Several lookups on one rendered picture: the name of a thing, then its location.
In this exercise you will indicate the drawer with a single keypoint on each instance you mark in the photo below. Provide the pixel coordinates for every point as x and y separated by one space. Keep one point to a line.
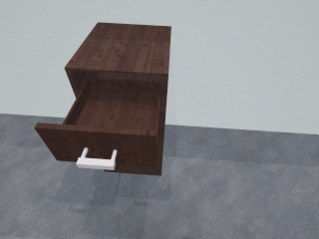
108 115

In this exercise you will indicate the handle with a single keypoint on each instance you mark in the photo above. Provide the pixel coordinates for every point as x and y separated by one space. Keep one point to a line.
97 163

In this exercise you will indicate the cabinet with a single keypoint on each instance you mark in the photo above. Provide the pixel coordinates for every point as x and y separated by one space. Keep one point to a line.
125 52

